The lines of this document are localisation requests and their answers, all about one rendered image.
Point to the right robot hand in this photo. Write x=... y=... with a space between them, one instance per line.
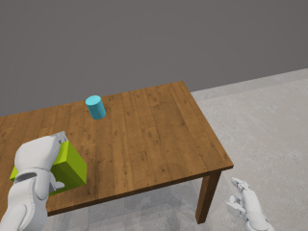
x=238 y=206

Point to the table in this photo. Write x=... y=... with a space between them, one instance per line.
x=149 y=139

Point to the left robot hand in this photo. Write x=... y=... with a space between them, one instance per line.
x=41 y=153

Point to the robot left forearm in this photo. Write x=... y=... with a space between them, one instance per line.
x=27 y=201

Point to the robot right forearm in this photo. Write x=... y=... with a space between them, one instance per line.
x=255 y=221

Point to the sponge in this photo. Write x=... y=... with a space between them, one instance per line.
x=69 y=168

